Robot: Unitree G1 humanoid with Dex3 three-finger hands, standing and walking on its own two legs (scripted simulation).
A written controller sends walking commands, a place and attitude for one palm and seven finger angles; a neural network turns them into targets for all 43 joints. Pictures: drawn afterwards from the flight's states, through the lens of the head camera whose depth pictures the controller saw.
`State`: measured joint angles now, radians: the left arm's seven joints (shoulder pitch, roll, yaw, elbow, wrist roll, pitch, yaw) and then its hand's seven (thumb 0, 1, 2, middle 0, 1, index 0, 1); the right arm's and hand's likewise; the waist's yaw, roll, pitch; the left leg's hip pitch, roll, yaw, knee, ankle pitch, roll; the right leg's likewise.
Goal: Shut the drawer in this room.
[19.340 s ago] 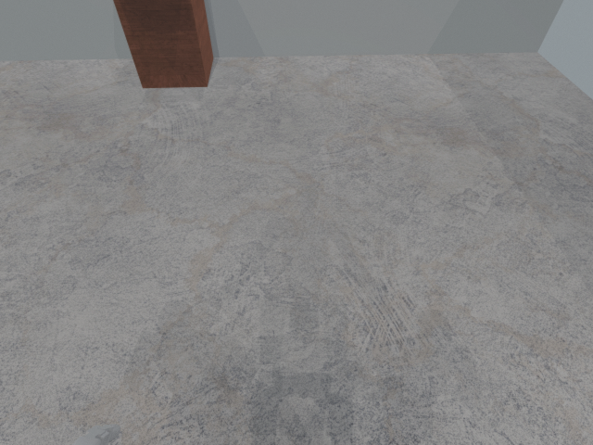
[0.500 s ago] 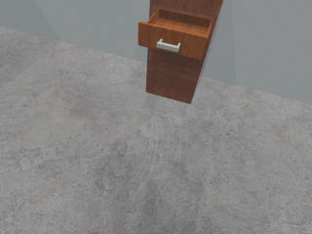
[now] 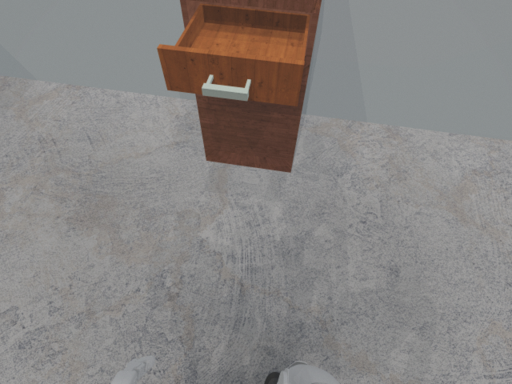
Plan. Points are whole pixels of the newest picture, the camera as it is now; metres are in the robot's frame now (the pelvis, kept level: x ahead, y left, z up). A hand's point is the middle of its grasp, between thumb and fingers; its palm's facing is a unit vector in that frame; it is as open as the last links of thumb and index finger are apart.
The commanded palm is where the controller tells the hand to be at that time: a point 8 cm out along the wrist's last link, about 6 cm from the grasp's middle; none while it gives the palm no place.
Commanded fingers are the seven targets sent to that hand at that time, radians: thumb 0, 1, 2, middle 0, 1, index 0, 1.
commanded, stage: walk to a spot facing it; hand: left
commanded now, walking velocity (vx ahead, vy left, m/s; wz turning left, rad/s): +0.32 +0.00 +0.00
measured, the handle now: (227, 86) +0.81 +0.12 -0.05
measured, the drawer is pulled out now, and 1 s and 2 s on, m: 0.28 0.28 0.28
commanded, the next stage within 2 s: take the last steps up to it in 0.10 s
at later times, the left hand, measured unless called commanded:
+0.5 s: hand (145, 374) +0.15 +0.20 -0.16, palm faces +0.07 -0.99 -0.16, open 7.4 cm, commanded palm none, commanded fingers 0.00 0.90 0.90 -0.20 -0.30 -0.20 -0.30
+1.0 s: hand (204, 221) +0.44 +0.14 -0.12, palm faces -0.06 -0.97 -0.24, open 7.3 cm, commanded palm none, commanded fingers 0.00 0.90 0.90 -0.20 -0.30 -0.20 -0.30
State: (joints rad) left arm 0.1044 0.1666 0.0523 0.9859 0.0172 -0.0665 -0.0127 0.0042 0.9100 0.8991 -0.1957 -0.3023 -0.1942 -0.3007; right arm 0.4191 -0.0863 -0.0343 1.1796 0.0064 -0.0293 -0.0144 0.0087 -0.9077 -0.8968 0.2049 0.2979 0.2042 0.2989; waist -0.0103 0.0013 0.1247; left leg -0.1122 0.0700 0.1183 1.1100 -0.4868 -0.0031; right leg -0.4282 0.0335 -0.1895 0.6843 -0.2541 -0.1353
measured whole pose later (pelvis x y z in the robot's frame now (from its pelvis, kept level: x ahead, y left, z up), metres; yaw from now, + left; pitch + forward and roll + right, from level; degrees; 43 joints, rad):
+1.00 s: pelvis +0.35 -0.04 +0.03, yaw -6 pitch -1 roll +2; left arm 0.19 0.16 0.05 1.05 0.01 -0.06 0.00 0.00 0.92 0.90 -0.20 -0.30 -0.20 -0.30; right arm 0.28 -0.19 -0.06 1.10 -0.02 0.01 0.00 0.01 -0.92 -0.90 0.20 0.30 0.20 0.30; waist -0.02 0.04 0.06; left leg -0.41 0.10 0.09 1.03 -0.42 -0.04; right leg -0.22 -0.05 -0.15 0.47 -0.24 -0.05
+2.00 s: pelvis +0.42 -0.08 +0.04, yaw -5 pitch +0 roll +3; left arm 0.22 0.16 0.04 1.02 0.03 0.01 0.02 0.01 0.91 0.90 -0.20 -0.30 -0.20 -0.30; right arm 0.24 -0.25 -0.07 1.05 -0.01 0.07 0.00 0.01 -0.91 -0.90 0.20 0.30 0.20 0.30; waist 0.03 0.01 0.07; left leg -0.34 0.01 0.03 0.84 -0.41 -0.05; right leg -0.26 -0.10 -0.05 0.44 -0.19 0.00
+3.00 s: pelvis +0.43 -0.05 +0.03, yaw -6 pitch -1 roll +1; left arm 0.22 0.16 0.00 1.09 0.01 0.00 0.03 0.01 0.92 0.90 -0.20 -0.30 -0.20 -0.30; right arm 0.29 -0.17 0.01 1.10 -0.01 -0.01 -0.02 0.01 -0.91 -0.90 0.20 0.30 0.20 0.30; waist -0.01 0.03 0.06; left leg -0.09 0.02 0.09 0.44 -0.33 -0.01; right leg -0.25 -0.06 0.01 0.51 -0.24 0.04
